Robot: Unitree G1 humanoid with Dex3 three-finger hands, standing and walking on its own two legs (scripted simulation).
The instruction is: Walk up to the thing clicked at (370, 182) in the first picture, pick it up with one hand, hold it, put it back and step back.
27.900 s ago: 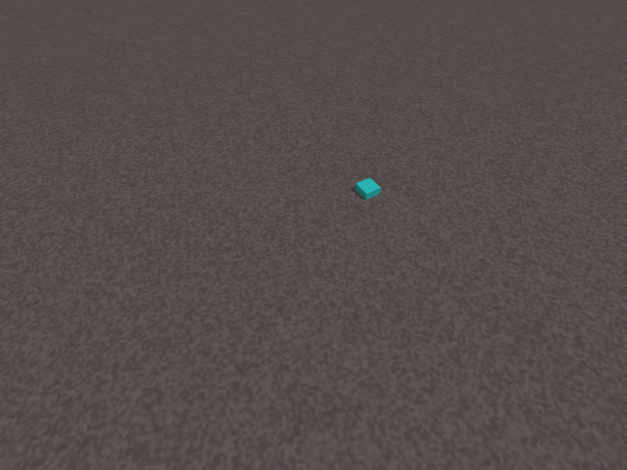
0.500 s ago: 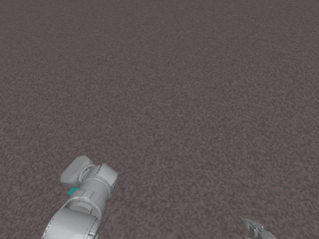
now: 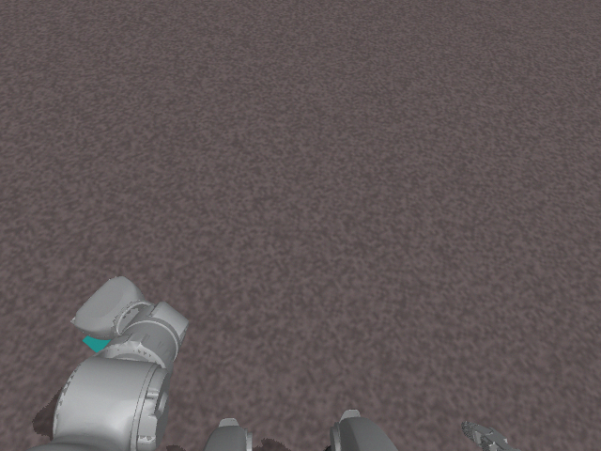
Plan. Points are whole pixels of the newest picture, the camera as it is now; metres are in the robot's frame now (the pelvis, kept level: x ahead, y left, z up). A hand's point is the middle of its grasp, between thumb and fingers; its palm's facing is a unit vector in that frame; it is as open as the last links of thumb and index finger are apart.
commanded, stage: crouch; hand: left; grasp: from above
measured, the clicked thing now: (129, 338) +0.32 +0.26 -0.15
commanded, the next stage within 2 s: lower in 1.52 s
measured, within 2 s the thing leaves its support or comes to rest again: neither
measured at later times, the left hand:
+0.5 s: hand (166, 336) +0.38 +0.26 -0.34, palm faces -0.23 -0.36 -0.90, open 11.2 cm
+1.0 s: hand (177, 344) +0.39 +0.27 -0.47, palm faces -0.23 -0.38 -0.90, open 11.2 cm
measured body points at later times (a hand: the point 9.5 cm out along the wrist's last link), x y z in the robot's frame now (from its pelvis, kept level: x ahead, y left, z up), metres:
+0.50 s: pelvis -0.06 +0.01 -0.21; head +0.14 +0.03 +0.19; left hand +0.39 +0.28 -0.29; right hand -0.01 -0.24 -0.35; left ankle +0.02 +0.14 -0.66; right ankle +0.03 -0.12 -0.66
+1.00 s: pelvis -0.07 +0.01 -0.32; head +0.17 +0.03 +0.06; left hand +0.40 +0.29 -0.42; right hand -0.05 -0.26 -0.44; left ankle +0.02 +0.14 -0.66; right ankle +0.03 -0.12 -0.66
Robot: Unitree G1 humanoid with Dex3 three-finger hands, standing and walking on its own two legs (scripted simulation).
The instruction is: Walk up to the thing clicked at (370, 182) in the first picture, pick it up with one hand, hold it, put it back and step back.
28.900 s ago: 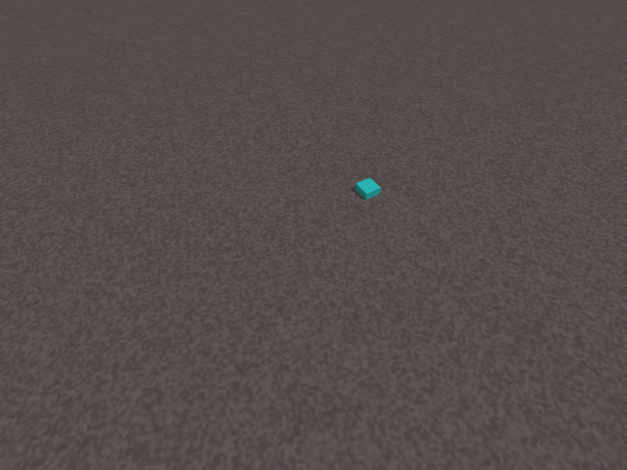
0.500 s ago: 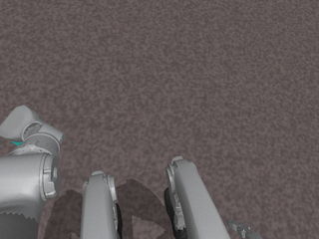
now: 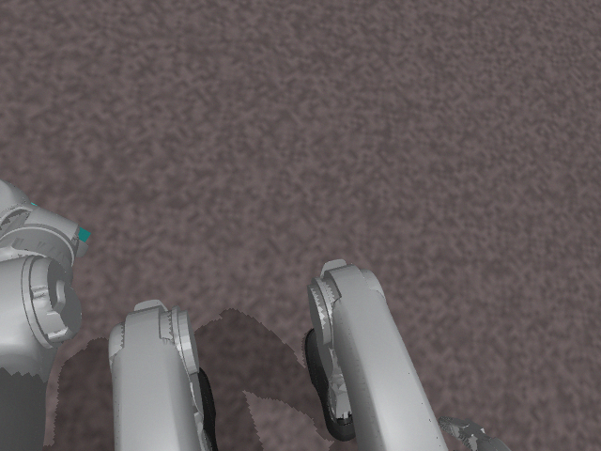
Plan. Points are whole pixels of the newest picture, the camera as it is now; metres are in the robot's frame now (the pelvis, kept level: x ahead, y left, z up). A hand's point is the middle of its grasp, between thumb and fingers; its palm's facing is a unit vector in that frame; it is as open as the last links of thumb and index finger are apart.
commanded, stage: crouch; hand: left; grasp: from above
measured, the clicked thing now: (39, 242) +0.44 +0.30 -0.19
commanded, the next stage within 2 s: lower in 0.52 s
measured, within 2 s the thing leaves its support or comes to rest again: rests again in 1.82 s
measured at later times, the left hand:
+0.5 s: hand (41, 238) +0.45 +0.30 -0.20, palm faces -0.19 -0.38 -0.90, open 11.2 cm
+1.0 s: hand (61, 242) +0.45 +0.30 -0.26, palm faces -0.22 -0.39 -0.89, open 11.3 cm
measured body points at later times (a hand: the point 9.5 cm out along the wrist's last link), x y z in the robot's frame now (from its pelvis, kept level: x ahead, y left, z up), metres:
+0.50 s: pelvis +0.00 +0.00 -0.04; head +0.25 +0.04 +0.33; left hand +0.46 +0.32 -0.15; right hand +0.01 -0.26 -0.16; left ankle +0.08 +0.13 -0.34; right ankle +0.10 -0.12 -0.34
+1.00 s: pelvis +0.00 +0.01 -0.06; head +0.28 +0.06 +0.29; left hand +0.46 +0.31 -0.21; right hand -0.01 -0.25 -0.14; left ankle +0.08 +0.13 -0.34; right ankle +0.10 -0.12 -0.34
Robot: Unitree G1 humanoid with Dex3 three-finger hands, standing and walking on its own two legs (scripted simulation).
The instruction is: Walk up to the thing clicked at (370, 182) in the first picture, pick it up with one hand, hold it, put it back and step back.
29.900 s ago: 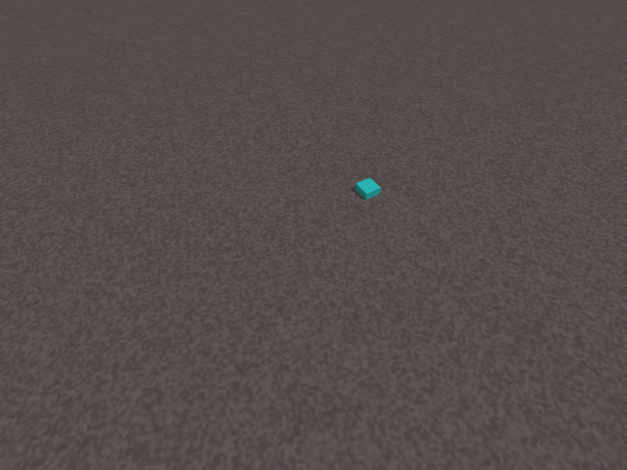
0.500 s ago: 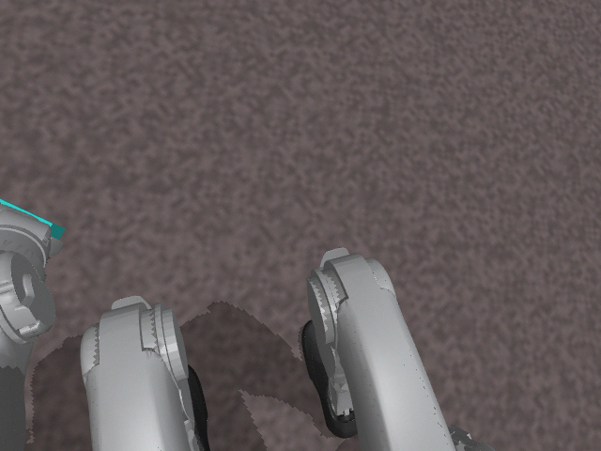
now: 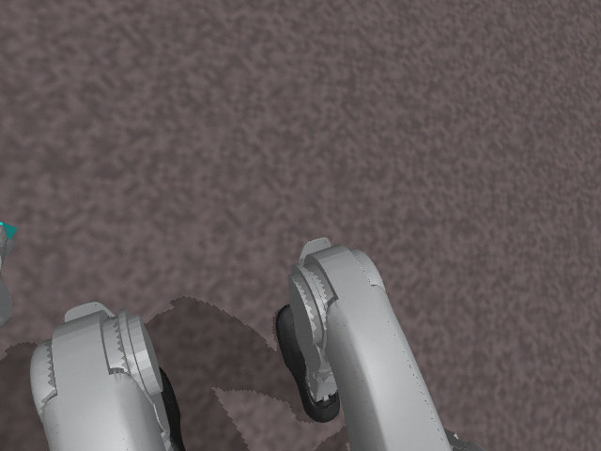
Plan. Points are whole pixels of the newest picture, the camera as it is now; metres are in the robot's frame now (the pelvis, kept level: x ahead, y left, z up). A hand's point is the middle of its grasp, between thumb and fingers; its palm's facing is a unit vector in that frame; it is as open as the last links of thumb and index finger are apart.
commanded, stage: rest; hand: left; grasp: from above
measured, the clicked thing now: out of the picture +0.42 +0.33 -0.24
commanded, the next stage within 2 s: open in 1.02 s
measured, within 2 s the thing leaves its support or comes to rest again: rests again in 0.82 s
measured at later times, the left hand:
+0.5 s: hand out of the picture +0.43 +0.32 -0.24, palm faces -0.20 -0.41 -0.89, open 11.4 cm
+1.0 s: hand out of the picture +0.44 +0.32 -0.26, palm faces -0.16 -0.42 -0.89, open 11.4 cm
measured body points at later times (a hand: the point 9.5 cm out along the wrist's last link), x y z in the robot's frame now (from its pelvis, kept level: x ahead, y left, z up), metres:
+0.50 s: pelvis +0.00 +0.00 +0.00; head +0.29 +0.09 +0.33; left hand +0.44 +0.34 -0.19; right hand +0.00 -0.25 -0.06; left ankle +0.07 +0.13 -0.28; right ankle +0.11 -0.12 -0.28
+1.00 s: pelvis -0.01 +0.01 +0.00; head +0.30 +0.11 +0.32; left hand +0.45 +0.34 -0.21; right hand -0.02 -0.23 -0.04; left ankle +0.07 +0.13 -0.28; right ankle +0.11 -0.12 -0.28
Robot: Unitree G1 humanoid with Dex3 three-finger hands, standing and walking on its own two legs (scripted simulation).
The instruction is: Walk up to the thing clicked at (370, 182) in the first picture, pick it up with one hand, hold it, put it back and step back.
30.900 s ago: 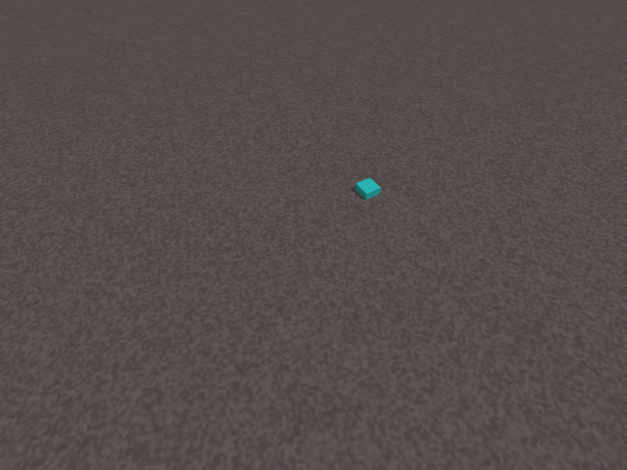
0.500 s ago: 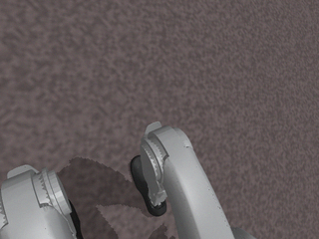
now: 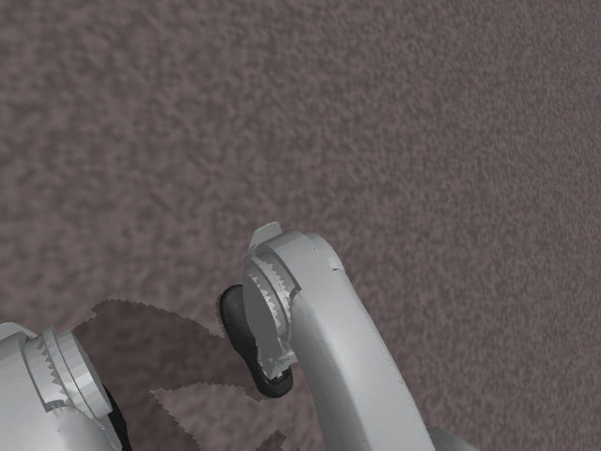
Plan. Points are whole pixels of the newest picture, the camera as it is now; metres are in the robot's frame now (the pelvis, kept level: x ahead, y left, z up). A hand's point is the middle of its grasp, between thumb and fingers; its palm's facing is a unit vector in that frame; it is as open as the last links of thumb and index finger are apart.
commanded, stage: rest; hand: left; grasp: from above
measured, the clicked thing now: out of the picture +0.41 +0.36 -0.29
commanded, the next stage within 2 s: open in 0.02 s
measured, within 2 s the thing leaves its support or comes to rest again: neither
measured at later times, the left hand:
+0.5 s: hand out of the picture +0.42 +0.35 -0.26, palm faces -0.14 -0.44 -0.89, open 12.1 cm
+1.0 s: hand out of the picture +0.42 +0.35 -0.27, palm faces -0.14 -0.43 -0.89, open 14.0 cm
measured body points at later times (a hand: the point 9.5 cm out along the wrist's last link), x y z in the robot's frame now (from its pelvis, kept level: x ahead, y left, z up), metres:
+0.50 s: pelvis -0.01 +0.00 +0.00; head +0.29 +0.13 +0.31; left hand +0.42 +0.37 -0.21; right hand +0.00 -0.24 -0.03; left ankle +0.07 +0.13 -0.28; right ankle +0.13 -0.12 -0.28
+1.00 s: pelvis -0.01 +0.00 +0.01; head +0.29 +0.14 +0.31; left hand +0.42 +0.37 -0.21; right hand +0.01 -0.24 -0.02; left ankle +0.07 +0.13 -0.28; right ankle +0.13 -0.12 -0.28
